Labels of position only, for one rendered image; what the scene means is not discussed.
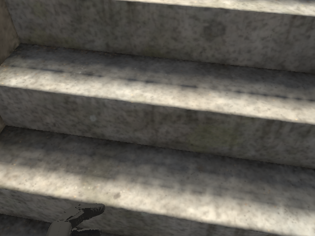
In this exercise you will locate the robot left hand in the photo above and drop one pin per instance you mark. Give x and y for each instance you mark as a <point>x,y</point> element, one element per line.
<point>72,217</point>

